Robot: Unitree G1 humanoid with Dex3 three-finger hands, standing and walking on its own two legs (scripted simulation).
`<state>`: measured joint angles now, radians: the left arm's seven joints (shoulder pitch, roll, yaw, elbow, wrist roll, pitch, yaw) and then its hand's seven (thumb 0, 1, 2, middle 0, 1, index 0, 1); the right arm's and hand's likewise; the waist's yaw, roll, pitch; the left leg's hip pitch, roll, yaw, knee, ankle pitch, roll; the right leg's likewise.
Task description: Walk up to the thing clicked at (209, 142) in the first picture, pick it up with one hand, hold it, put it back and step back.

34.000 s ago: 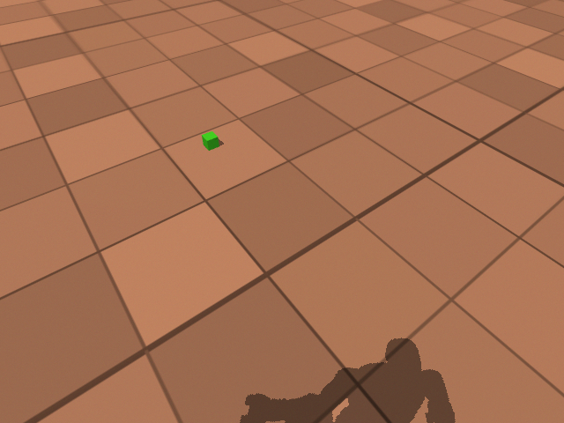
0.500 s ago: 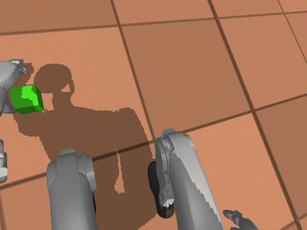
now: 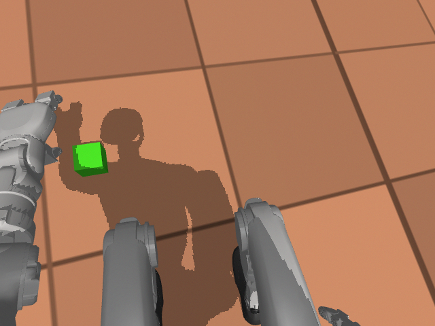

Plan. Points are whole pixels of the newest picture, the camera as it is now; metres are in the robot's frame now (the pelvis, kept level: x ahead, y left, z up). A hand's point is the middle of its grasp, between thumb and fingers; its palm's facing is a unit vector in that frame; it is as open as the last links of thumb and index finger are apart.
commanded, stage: home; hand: left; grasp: from above
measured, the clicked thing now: (91, 159) +0.51 +0.27 -0.36
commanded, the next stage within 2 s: none
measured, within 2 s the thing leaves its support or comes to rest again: neither
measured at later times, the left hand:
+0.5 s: hand (16, 237) +0.29 +0.21 +0.08, palm faces -0.11 -0.86 -0.50, open 7.4 cm
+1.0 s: hand out of the picture +0.23 +0.19 +0.26, palm faces +0.18 -0.96 -0.21, open 7.4 cm
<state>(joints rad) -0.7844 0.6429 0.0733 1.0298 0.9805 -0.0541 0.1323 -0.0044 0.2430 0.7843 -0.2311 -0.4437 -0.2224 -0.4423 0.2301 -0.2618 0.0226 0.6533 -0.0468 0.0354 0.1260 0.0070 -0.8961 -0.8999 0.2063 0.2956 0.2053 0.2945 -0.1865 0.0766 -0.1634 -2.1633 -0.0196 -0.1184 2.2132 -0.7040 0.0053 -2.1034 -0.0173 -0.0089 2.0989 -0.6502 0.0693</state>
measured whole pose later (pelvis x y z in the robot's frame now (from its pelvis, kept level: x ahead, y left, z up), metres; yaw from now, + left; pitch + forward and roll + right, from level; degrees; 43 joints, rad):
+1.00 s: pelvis +0.08 -0.01 +0.31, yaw +7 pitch +13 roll -3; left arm 0.50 0.22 0.04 -0.15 -0.07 0.47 0.06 0.01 0.90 0.90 -0.20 -0.30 -0.20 -0.30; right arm 0.31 -0.21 0.04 0.51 0.03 -0.19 -0.19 0.02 -0.90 -0.90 0.21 0.30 0.20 0.29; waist -0.06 0.05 -0.19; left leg -0.76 0.04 -0.08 1.06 -0.52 -0.02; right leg -0.72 -0.02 -0.05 0.97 -0.47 0.03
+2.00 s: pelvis +0.07 -0.01 +0.32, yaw +7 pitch +10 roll -3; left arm 0.50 0.23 0.03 -0.14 -0.05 0.47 0.02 0.01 0.90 0.90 -0.20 -0.30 -0.20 -0.30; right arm 0.29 -0.21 0.04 0.54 0.01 -0.24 -0.18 0.02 -0.90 -0.90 0.21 0.30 0.21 0.29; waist -0.04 0.04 -0.16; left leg -0.70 0.03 -0.08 1.03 -0.50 -0.02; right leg -0.66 -0.02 -0.04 0.95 -0.45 0.04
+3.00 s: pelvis +0.08 -0.01 +0.32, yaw +7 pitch +10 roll -3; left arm 0.51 0.23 0.03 -0.15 -0.05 0.46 0.02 0.01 0.90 0.90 -0.20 -0.30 -0.20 -0.30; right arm 0.29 -0.22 0.03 0.53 0.01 -0.23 -0.17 0.02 -0.90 -0.90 0.21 0.30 0.21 0.29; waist -0.04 0.04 -0.17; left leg -0.70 0.03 -0.08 1.04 -0.52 -0.02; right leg -0.66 -0.02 -0.04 0.95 -0.47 0.04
